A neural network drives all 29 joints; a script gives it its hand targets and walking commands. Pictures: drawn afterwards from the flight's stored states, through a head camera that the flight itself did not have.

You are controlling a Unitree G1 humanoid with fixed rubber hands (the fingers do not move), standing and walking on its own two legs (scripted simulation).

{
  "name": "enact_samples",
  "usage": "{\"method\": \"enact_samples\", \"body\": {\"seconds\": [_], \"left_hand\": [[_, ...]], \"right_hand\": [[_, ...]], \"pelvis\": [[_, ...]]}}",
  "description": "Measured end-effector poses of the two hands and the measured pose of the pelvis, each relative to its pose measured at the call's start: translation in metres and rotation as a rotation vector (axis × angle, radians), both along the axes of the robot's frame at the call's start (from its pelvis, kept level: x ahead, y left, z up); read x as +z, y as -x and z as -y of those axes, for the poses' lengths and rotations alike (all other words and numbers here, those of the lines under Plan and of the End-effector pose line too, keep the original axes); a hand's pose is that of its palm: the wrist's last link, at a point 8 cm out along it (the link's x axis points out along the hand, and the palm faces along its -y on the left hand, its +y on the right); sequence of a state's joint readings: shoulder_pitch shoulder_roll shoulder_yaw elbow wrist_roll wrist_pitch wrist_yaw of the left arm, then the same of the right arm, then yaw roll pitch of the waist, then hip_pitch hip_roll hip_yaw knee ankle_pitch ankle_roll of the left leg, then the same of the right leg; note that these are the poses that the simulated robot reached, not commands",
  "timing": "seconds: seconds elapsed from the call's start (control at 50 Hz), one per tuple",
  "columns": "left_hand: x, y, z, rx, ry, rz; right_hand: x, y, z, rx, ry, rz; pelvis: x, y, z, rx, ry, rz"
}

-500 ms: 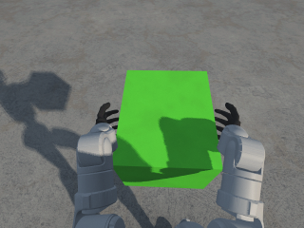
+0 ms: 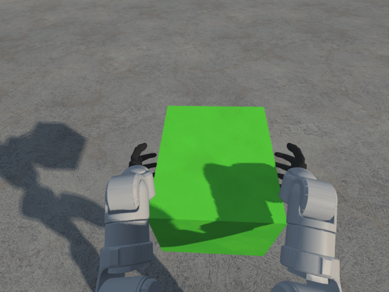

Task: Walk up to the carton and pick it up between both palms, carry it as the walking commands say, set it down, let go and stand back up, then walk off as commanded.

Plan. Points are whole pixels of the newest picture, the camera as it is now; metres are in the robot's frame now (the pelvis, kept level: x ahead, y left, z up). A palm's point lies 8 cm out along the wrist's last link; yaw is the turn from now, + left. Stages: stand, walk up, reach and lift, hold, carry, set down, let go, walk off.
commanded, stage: carry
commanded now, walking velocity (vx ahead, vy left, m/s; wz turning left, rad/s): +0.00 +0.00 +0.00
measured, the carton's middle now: (213, 178) +0.37 -0.02 +0.04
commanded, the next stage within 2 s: none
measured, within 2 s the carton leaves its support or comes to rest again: neither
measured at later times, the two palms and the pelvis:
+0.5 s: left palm (109, 206) +0.27 +0.19 +0.09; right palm (268, 199) +0.28 -0.12 +0.09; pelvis -0.03 +0.03 -0.02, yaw +4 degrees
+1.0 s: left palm (70, 279) +0.15 +0.21 +0.09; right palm (254, 231) +0.22 -0.08 +0.08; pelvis -0.08 +0.01 -0.01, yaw +15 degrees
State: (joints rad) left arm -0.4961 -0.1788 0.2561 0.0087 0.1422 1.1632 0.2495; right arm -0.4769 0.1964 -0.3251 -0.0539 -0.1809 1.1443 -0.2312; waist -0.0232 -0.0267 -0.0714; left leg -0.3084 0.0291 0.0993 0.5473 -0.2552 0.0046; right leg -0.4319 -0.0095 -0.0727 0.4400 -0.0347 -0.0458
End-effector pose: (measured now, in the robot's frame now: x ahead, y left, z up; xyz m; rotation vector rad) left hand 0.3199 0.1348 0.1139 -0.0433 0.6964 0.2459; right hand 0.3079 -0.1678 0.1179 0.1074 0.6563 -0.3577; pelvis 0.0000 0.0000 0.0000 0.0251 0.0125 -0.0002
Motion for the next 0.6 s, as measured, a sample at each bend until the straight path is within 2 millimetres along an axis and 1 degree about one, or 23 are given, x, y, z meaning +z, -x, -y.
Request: {"method": "enact_samples", "body": {"seconds": [0.1,0.18,0.3,0.38,0.48,0.54,0.6], "left_hand": [[0.000,0.016,-0.013,0.003,0.002,0.003],[0.001,0.025,-0.025,0.009,-0.004,0.008],[-0.002,0.034,-0.040,0.018,-0.024,0.012],[-0.007,0.038,-0.047,0.033,-0.032,0.009],[-0.020,0.046,-0.050,0.060,-0.010,0.020],[-0.034,0.059,-0.056,0.070,0.012,0.004],[-0.046,0.073,-0.067,0.049,-0.004,-0.025]], "right_hand": [[0.000,0.015,-0.013,0.006,0.001,0.002],[-0.002,0.023,-0.025,0.017,0.001,0.006],[-0.008,0.027,-0.040,0.040,0.000,0.007],[-0.016,0.027,-0.046,0.067,0.003,0.003],[-0.024,0.026,-0.050,0.089,0.017,0.013],[-0.029,0.033,-0.056,0.105,0.037,-0.003],[-0.036,0.043,-0.066,0.140,0.060,-0.033]], "pelvis": [[-0.001,0.012,-0.009,-0.003,0.004,0.007],[-0.002,0.020,-0.017,-0.002,0.007,0.015],[-0.008,0.026,-0.025,0.004,0.014,0.035],[-0.013,0.025,-0.025,0.014,0.016,0.048],[-0.022,0.026,-0.026,0.059,0.025,0.025],[-0.022,0.030,-0.031,0.087,0.025,0.016],[-0.022,0.032,-0.039,0.096,0.025,0.008]]}}
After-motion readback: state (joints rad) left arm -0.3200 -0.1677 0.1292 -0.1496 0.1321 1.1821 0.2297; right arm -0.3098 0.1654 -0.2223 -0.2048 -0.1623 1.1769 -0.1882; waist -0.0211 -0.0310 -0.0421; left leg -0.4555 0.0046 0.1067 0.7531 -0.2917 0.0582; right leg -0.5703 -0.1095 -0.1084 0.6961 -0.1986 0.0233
